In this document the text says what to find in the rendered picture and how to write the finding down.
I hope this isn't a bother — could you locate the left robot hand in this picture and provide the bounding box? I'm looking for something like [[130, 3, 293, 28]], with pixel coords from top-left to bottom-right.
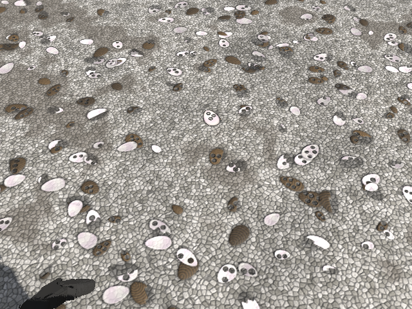
[[19, 278, 95, 309]]

